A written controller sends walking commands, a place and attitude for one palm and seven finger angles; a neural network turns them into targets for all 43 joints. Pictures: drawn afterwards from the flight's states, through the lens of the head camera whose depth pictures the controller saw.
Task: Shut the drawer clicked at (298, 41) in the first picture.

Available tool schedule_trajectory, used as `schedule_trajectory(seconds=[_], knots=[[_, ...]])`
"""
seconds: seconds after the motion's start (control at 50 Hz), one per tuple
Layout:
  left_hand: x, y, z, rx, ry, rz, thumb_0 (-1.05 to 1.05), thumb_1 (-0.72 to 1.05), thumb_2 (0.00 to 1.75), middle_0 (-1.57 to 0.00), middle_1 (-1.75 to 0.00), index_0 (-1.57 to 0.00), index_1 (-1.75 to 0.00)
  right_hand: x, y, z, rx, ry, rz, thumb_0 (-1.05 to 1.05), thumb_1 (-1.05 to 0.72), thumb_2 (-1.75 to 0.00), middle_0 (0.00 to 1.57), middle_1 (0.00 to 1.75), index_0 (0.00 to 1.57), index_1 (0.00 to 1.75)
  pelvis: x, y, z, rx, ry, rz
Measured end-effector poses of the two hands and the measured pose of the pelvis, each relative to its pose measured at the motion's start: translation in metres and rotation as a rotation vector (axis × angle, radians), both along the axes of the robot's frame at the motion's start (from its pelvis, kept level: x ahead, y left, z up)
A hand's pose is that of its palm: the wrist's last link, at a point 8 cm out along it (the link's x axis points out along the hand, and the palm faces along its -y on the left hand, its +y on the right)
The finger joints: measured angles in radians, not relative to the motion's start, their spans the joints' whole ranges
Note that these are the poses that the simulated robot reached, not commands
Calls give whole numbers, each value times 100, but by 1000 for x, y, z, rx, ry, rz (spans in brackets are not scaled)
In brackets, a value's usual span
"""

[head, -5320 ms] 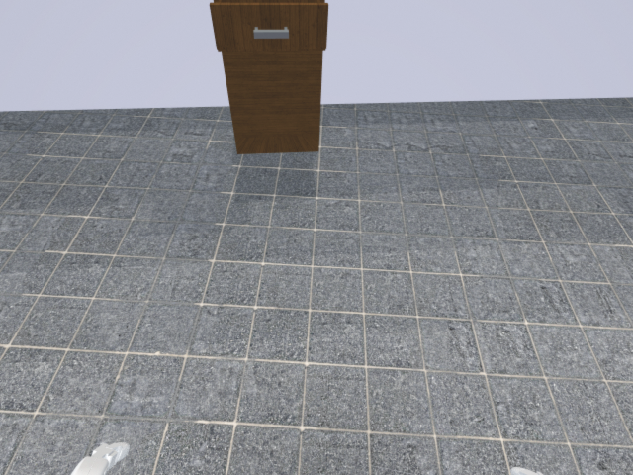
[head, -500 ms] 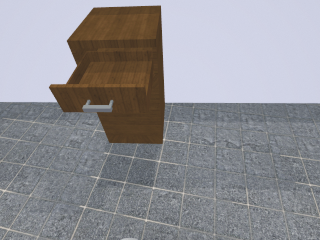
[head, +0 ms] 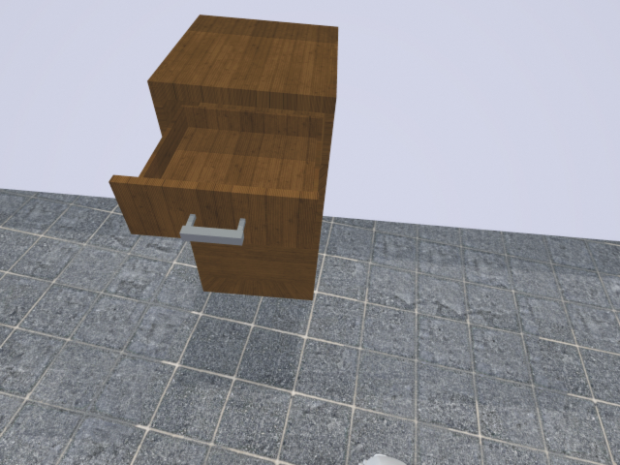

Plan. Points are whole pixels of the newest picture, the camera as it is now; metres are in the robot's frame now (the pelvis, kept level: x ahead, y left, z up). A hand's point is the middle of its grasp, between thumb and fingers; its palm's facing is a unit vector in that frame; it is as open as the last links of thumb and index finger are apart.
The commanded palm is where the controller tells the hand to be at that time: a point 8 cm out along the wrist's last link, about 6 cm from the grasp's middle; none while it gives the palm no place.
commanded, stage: take the last steps up to it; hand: left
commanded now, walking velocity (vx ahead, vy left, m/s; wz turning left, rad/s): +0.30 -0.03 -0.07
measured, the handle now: (214, 228) +0.52 +0.22 -0.05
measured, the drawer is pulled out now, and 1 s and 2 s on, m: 0.30 0.30 0.30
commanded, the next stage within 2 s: come to a stop and stand still in 0.48 s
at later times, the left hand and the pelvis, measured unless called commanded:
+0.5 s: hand (233, 412) +0.23 +0.13 -0.17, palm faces +0.02 -0.97 -0.23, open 7.1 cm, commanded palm none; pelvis +0.16 -0.05 +0.00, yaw +0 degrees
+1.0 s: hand (219, 427) +0.21 +0.16 -0.18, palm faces +0.00 -0.97 -0.22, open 7.4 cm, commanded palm none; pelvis +0.20 -0.04 -0.01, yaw -4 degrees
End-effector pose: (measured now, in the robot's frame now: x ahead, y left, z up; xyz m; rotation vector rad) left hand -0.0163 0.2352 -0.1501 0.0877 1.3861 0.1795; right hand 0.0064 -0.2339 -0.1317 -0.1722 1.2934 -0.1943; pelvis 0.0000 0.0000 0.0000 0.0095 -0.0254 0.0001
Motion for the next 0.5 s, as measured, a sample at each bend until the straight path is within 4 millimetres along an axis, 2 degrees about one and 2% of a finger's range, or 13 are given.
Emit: schedule_trajectory(seconds=[0.06, 0.14, 0.22, 0.26, 0.3, 0.34, 0.4, 0.5], knots=[[60, 0, 3, 15, -85, -36, 0, 91, 90, -20, -30, -19, -30, -19, 4, -6, 23, 94, -39, -1, -93, -90, 20, 30, 20, 29, 19, -3, -2, 9, 1, -5], [138, -10, 8, 31, -166, -106, 0, 91, 90, -20, -30, -19, -30, -37, 9, -15, 67, 208, -100, 0, -92, -90, 20, 30, 20, 29, 49, -12, -7, 16, 3, -16], [214, -32, 8, 50, -237, -181, 0, 91, 90, -20, -30, -19, -30, -42, 8, -26, 115, 310, -156, 0, -91, -90, 20, 30, 20, 29, 84, -29, -18, 15, 6, -28], [242, -42, 5, 62, -288, -195, 0, 91, 90, -20, -30, -19, -30, -36, 3, -34, 137, 351, -170, 0, -91, -90, 20, 30, 20, 29, 101, -40, -27, 14, 2, -26], [255, -52, 7, 60, -312, -184, 0, 91, 90, -20, -30, -20, -30, -18, -5, -36, 142, 353, -166, 1, -91, -90, 20, 30, 20, 29, 112, -46, -26, 4, -11, -18], [257, -58, 10, 55, -301, -163, 0, 91, 90, -20, -30, -20, -30, 11, -16, -35, 132, 315, -151, 1, -91, -90, 20, 30, 20, 29, 123, -50, -21, -1, -19, -13], [250, -65, 13, 48, -252, -128, -1, 91, 90, -20, -30, -20, -30, 65, -30, -31, 109, 217, -116, 1, -91, -90, 20, 30, 20, 29, 138, -53, -12, -4, -17, -11], [239, -53, 16, 70, -177, -87, -2, 95, 90, -20, -30, -20, -30, 154, -41, -21, 83, 47, -60, 0, -91, -90, 19, 30, 20, 29, 162, -53, -3, -11, -2, -8]])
